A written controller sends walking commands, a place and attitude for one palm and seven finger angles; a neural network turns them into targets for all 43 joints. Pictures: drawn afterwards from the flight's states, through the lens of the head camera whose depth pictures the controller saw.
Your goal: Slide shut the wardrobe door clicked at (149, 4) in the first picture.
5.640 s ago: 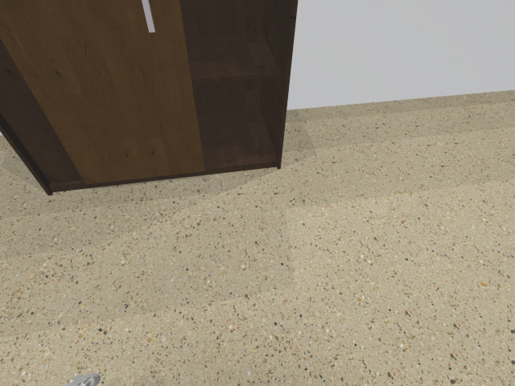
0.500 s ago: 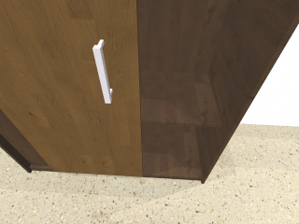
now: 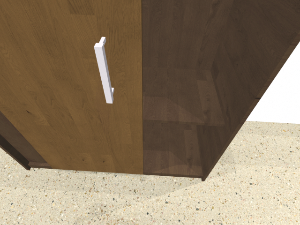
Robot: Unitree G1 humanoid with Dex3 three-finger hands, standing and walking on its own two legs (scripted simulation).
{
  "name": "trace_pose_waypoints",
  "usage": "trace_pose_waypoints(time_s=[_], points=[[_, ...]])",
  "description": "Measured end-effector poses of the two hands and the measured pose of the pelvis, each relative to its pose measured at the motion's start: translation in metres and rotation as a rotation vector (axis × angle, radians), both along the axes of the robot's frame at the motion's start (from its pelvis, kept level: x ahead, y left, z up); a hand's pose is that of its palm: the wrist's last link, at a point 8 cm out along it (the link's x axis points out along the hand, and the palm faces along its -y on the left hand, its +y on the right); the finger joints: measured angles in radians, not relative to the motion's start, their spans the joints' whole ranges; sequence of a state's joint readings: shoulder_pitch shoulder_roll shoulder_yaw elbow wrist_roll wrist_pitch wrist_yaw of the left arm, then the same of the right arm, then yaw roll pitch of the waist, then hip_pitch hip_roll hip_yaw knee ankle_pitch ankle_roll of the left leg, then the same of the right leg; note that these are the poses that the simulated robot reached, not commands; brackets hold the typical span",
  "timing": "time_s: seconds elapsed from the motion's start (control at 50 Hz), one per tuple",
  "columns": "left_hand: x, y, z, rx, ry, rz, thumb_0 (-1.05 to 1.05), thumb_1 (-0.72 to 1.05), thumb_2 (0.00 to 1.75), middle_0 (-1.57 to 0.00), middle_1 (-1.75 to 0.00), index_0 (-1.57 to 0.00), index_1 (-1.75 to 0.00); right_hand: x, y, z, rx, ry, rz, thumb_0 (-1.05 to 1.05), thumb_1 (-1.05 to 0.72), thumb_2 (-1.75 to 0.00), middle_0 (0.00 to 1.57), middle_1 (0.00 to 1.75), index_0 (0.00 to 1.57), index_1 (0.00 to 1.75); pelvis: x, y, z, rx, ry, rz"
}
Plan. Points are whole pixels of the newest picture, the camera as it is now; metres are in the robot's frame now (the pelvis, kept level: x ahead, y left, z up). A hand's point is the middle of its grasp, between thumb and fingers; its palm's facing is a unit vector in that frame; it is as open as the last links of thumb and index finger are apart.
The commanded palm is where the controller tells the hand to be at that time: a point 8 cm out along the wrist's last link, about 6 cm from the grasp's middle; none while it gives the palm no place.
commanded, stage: look again from close up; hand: left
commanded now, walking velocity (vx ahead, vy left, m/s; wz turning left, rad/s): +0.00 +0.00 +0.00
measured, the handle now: (106, 72) +0.51 +0.17 +0.13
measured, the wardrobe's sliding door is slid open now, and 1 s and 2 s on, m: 0.40 0.40 0.40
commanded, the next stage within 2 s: raise the hand with hooked fingers in 0.72 s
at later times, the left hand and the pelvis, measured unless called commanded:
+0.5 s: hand out of the picture -0.01 +0.15 -0.17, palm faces +0.04 -0.98 -0.19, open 7.4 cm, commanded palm none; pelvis +0.00 -0.02 +0.00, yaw +0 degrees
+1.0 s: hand (89, 206) +0.17 +0.17 -0.02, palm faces +0.24 -0.96 -0.17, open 7.4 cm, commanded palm +0.11 +0.20 -0.04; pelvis -0.01 -0.03 -0.01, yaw +2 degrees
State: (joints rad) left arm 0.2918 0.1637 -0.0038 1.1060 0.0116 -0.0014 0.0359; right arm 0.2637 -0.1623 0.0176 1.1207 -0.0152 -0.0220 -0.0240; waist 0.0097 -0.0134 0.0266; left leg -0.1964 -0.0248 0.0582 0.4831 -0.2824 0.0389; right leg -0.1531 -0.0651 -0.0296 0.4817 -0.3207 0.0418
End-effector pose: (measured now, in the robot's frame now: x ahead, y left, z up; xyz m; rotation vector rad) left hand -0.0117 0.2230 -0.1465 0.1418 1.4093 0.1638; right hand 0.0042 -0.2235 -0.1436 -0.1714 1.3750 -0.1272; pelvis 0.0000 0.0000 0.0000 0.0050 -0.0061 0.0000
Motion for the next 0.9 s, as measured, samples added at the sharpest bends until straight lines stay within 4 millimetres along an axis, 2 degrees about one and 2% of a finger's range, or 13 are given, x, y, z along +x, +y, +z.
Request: trace_pose_waypoints(time_s=[0.28,0.84,0.86,0.9], points=[[-0.007,-0.014,0.001,-0.01,0.02,0.011,0.01,0.91,0.9,-0.2,-0.3,-0.2,-0.3,0.0,-0.006,0.0,0.005,0.013,-0.005,0.01,-0.92,-0.9,0.2,0.29,0.2,0.3,0.003,-0.008,0.001,0.002,0.003,0.001],[-0.006,-0.033,0.004,0.004,0.008,0.018,0.0,0.91,0.9,-0.2,-0.3,-0.2,-0.3,-0.001,-0.024,-0.002,0.016,0.024,-0.001,0.01,-0.92,-0.9,0.2,0.29,0.2,0.3,0.004,-0.028,0.002,-0.001,0.008,0.006],[0.004,-0.033,0.009,-0.001,-0.045,0.059,0.01,0.9,0.9,-0.2,-0.3,-0.2,-0.3,0.002,-0.027,-0.001,0.009,-0.007,-0.005,0.01,-0.93,-0.9,0.2,0.29,0.2,0.3,0.003,-0.028,0.001,-0.004,0.009,0.007],[0.044,-0.018,0.039,0.065,-0.29,0.094,0.03,0.93,0.9,-0.2,-0.31,-0.21,-0.3,0.017,-0.034,0.007,-0.023,-0.15,-0.004,0.01,-0.93,-0.9,0.2,0.29,0.21,0.3,-0.001,-0.029,-0.001,0.005,0.009,0.0]])
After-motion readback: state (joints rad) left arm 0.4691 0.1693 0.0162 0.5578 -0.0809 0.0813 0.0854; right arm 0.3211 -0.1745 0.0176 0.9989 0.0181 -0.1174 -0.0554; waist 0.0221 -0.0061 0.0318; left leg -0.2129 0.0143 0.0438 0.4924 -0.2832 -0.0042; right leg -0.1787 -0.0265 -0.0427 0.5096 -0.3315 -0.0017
